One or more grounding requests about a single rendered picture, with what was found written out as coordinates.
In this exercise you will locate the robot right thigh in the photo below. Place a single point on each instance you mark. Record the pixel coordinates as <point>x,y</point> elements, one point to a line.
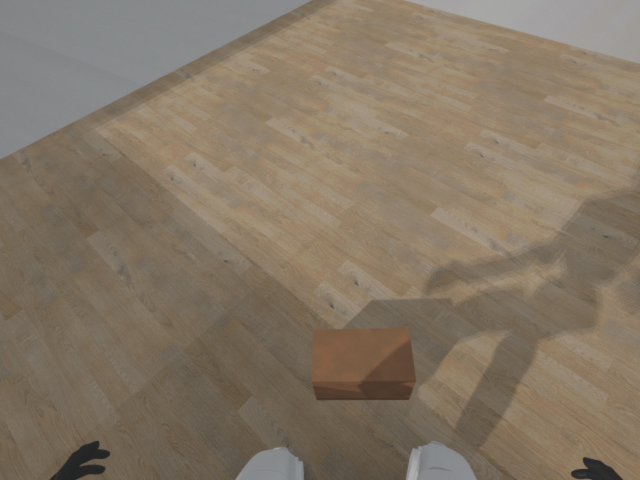
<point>437,462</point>

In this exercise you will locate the carton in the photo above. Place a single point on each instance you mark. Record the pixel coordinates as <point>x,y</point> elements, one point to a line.
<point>362,364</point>

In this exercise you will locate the robot left hand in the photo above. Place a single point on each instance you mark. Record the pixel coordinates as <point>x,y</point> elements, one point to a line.
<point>71,470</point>

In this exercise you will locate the robot thigh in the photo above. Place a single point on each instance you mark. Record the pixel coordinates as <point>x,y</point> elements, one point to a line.
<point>275,464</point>
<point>437,462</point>

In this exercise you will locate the robot right hand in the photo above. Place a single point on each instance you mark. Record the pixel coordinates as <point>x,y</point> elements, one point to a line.
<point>597,470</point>

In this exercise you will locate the robot left thigh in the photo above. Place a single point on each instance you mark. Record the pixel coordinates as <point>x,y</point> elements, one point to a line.
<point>275,464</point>

